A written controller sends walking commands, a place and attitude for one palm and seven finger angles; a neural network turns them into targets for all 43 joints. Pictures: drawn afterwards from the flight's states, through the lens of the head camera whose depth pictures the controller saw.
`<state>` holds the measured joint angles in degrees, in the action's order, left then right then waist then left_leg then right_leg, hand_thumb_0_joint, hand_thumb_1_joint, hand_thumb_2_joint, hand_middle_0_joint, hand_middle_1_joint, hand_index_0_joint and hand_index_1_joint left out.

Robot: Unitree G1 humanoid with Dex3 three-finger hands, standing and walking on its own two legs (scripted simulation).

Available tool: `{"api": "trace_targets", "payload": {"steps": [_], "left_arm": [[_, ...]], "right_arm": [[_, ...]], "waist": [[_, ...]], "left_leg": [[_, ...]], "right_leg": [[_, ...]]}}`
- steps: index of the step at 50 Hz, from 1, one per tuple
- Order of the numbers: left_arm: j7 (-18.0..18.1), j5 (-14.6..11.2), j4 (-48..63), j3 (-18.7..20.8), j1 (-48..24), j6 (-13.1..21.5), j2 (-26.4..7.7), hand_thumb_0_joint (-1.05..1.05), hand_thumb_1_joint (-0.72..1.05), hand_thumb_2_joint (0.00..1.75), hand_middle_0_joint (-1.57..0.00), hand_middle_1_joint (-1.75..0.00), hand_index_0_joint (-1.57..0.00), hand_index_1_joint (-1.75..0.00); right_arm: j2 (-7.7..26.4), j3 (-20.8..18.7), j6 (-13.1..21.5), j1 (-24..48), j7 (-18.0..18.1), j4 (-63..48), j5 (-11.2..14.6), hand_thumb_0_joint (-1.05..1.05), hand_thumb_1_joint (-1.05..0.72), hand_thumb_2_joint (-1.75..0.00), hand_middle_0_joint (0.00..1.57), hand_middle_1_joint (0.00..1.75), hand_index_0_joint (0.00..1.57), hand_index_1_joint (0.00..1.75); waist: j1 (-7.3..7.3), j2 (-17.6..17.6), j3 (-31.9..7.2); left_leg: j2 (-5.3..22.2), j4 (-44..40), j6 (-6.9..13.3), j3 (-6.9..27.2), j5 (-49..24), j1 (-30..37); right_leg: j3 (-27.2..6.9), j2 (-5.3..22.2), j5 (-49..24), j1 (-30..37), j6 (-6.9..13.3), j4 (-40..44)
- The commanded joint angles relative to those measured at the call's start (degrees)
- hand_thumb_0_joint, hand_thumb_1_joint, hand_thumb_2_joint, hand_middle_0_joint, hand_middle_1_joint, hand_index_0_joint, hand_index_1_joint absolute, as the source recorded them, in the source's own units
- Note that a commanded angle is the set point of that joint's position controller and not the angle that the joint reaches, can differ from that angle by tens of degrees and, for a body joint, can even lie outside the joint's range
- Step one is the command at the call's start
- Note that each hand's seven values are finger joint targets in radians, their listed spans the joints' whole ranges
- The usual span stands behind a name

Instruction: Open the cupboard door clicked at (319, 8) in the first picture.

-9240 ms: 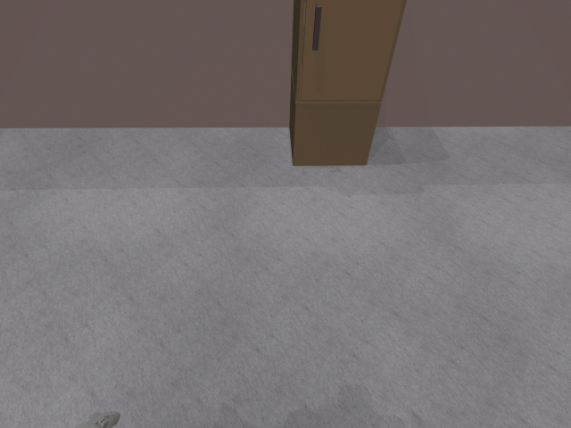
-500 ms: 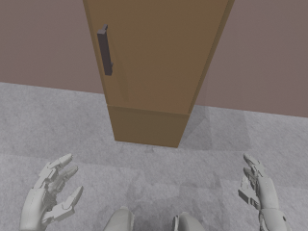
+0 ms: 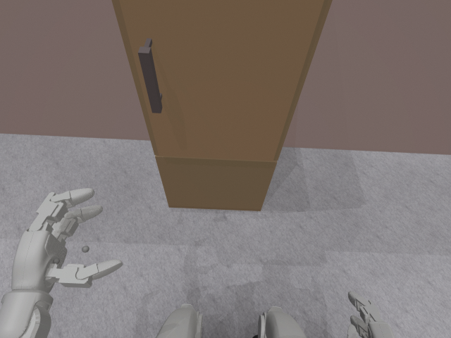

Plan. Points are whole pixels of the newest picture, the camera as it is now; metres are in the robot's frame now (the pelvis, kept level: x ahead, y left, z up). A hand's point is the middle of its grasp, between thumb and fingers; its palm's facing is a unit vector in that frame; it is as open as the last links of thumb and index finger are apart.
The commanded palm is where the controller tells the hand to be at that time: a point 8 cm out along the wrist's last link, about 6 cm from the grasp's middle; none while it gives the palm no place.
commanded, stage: raise the hand with hooked fingers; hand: left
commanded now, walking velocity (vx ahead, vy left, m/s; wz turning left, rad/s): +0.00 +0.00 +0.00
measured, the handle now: (153, 77) +0.63 +0.21 +0.07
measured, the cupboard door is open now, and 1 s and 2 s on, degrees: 0 0 0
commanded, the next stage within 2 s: move the hooked fingers beside the handle in 1.10 s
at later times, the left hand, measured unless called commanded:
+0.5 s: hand (77, 211) +0.29 +0.26 +0.07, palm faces +0.03 -1.00 -0.06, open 13.9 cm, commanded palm +0.27 +0.31 +0.08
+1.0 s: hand (86, 196) +0.32 +0.25 +0.08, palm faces +0.05 -1.00 -0.06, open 14.0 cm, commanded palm +0.29 +0.30 +0.08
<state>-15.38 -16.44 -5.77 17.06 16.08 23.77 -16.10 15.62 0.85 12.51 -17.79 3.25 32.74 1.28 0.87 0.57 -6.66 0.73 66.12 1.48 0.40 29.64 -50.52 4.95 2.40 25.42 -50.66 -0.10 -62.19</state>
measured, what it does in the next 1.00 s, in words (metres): stands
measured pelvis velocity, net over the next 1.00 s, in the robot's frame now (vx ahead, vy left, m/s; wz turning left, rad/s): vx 0.02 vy -0.02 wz -0.01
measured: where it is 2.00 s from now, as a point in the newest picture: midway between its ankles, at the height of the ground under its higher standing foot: outside the picture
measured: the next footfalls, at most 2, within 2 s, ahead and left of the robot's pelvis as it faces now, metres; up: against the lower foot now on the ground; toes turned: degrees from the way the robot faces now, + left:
none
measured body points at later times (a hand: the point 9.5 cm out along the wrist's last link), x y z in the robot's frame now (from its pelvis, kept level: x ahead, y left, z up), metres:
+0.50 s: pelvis +0.02 +0.00 +0.02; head +0.09 +0.01 +0.46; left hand +0.29 +0.31 +0.07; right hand +0.19 -0.24 -0.06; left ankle +0.03 +0.10 -0.65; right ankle +0.05 -0.13 -0.65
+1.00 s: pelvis +0.02 -0.02 +0.02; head +0.09 -0.01 +0.47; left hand +0.31 +0.30 +0.08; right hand +0.17 -0.28 -0.06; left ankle +0.03 +0.10 -0.65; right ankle +0.05 -0.13 -0.65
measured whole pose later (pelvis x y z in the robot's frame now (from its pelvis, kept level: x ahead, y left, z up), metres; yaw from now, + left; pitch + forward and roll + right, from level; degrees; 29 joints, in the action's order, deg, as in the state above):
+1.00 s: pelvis +0.02 -0.02 +0.02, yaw -1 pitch +13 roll -1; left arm -26.0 -19.0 -24.3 24.9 -0.7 20.1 -21.9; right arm 16.1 1.6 9.5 -16.1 3.5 31.5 2.0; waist 1.4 0.4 -5.0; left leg 2.0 57.9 -0.2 0.4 28.0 -42.5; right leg 5.0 0.7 24.2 -43.5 1.3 -55.0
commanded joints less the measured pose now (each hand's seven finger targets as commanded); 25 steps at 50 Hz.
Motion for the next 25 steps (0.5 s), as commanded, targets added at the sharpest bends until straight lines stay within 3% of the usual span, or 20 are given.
{"api": "trace_targets", "payload": {"steps": [1, 3, 6, 8, 10, 12, 15, 16, 18, 22, 23, 25], "left_arm": [[-5.84, -1.53, 9.49, 1.94, -9.39, 1.76, -10.85, 0.00, -0.29, 0.39, -0.29, -1.07, -0.29, -1.07], [-6.15, -2.43, 11.57, 5.81, -10.26, 0.27, -14.80, 0.00, -0.34, 0.37, -0.29, -1.10, -0.29, -1.10], [-4.15, -3.86, 13.66, 8.56, -8.28, -0.09, -14.52, 0.00, -0.41, 0.34, -0.29, -1.14, -0.29, -1.14], [-2.57, -4.21, 12.08, 9.94, -8.07, -0.14, -14.70, 0.00, -0.45, 0.32, -0.30, -1.17, -0.30, -1.17], [-1.94, -3.52, 8.96, 7.92, -8.86, -0.27, -12.21, 0.00, -0.50, 0.30, -0.30, -1.20, -0.30, -1.20], [-2.58, -2.51, 4.45, 5.92, -10.91, -1.43, -11.05, 0.00, -0.50, 0.30, -0.30, -1.20, -0.30, -1.20], [-6.00, -1.74, 1.47, 4.56, -15.72, -2.96, -12.38, 0.00, -0.50, 0.30, -0.30, -1.20, -0.30, -1.20], [-7.08, -1.73, 1.71, 4.76, -17.08, -3.33, -13.14, 0.00, -0.50, 0.30, -0.30, -1.20, -0.30, -1.20], [-8.81, -2.71, 1.24, 7.15, -20.47, -3.89, -16.10, 0.00, -0.50, 0.30, -0.30, -1.20, -0.30, -1.20], [-9.49, -4.37, 3.47, 12.32, -23.13, -1.55, -20.30, 0.00, -0.50, 0.30, -0.30, -1.20, -0.30, -1.20], [-9.30, -4.59, 2.57, 13.47, -23.79, -1.17, -21.64, 0.00, -0.50, 0.30, -0.30, -1.20, -0.30, -1.20], [-9.16, -4.72, -0.45, 13.40, -23.75, -0.66, -20.59, 0.00, -0.50, 0.30, -0.30, -1.20, -0.30, -1.20]], "right_arm": [[8.61, -3.56, 4.66, 3.70, 1.36, -10.30, 1.20, 0.00, -0.90, -0.90, 0.20, 0.30, 0.20, 0.30], [8.77, -3.38, 4.65, 3.59, 1.66, -10.45, 1.14, 0.00, -0.90, -0.90, 0.20, 0.30, 0.20, 0.30], [7.58, -3.20, 4.34, 3.74, 1.44, -10.60, 0.86, 0.00, -0.90, -0.90, 0.20, 0.30, 0.20, 0.30], [7.27, -2.96, 3.78, 3.51, 1.04, -10.30, 0.47, 0.00, -0.90, -0.90, 0.20, 0.30, 0.20, 0.30], [7.21, -2.90, 3.20, 3.47, 0.51, -9.94, 0.52, 0.00, -0.90, -0.90, 0.20, 0.30, 0.20, 0.30], [7.77, -2.74, 2.55, 3.26, 0.21, -9.87, 0.57, 0.00, -0.90, -0.90, 0.20, 0.30, 0.20, 0.30], [8.78, -2.80, 2.12, 2.54, 0.48, -10.22, 0.95, 0.00, -0.90, -0.90, 0.20, 0.30, 0.20, 0.30], [8.85, -2.86, 2.12, 2.59, 0.71, -10.32, 1.04, 0.00, -0.90, -0.90, 0.20, 0.30, 0.20, 0.30], [9.05, -2.54, 2.06, 2.50, 1.22, -10.50, 0.87, 0.00, -0.90, -0.90, 0.20, 0.30, 0.20, 0.30], [8.22, -2.36, 2.37, 2.60, 1.56, -9.83, 0.68, 0.00, -0.90, -0.90, 0.20, 0.30, 0.20, 0.30], [8.30, -2.15, 2.34, 2.40, 1.55, -9.47, 0.39, 0.00, -0.90, -0.90, 0.20, 0.30, 0.20, 0.30], [7.87, -2.04, 2.16, 2.53, 1.41, -8.82, 0.49, 0.00, -0.90, -0.90, 0.20, 0.30, 0.20, 0.30]], "waist": [[0.54, 3.24, -12.52], [-0.88, 5.96, -14.85], [-2.37, 7.07, -15.77], [-2.53, 6.99, -14.38], [-1.27, 7.52, -11.34], [0.15, 5.93, -7.98], [1.10, 4.44, -8.69], [0.96, 5.53, -10.22], [0.61, 4.52, -12.07], [-0.93, 5.46, -17.53], [-1.03, 5.90, -16.86], [-0.88, 5.63, -15.68]], "left_leg": [[-0.98, -15.17, -0.52, 2.89, -2.64, 7.70], [-0.90, -16.08, -0.94, 3.45, -7.19, 10.50], [-0.61, -16.87, -1.62, 3.29, -15.31, 13.95], [-0.65, -16.39, -1.92, 3.17, -18.46, 13.69], [-0.47, -16.40, -2.20, 2.79, -18.33, 13.69], [-0.37, -16.74, -2.13, 2.96, -14.67, 11.82], [-0.42, -16.88, -1.71, 2.80, -13.14, 11.77], [-0.47, -16.84, -1.53, 2.59, -13.86, 12.69], [-0.78, -16.36, -1.27, 2.44, -15.41, 12.85], [-0.64, -16.19, -1.41, 2.34, -21.90, 16.47], [-0.60, -15.84, -1.60, 2.41, -22.53, 16.18], [-0.56, -16.23, -1.60, 2.11, -22.30, 15.82]], "right_leg": [[-1.71, -2.84, 3.19, 8.95, 1.56, 10.64], [-0.86, -3.30, -0.63, 11.30, 2.00, 9.64], [0.05, -3.48, -6.23, 13.97, 2.01, 9.80], [0.37, -3.87, -8.54, 14.41, 2.18, 9.51], [0.60, -3.72, -8.87, 12.46, 1.90, 9.97], [0.80, -3.79, -6.79, 10.47, 1.68, 10.58], [0.22, -3.82, -6.35, 11.14, 1.63, 11.64], [-0.10, -3.75, -7.02, 11.85, 1.68, 11.93], [-0.57, -3.97, -8.71, 14.15, 1.90, 11.98], [-0.98, -3.87, -13.87, 17.64, 1.88, 11.71], [-0.87, -4.21, -14.24, 17.32, 2.08, 11.19], [-0.95, -3.96, -14.29, 17.43, 1.88, 11.65]]}}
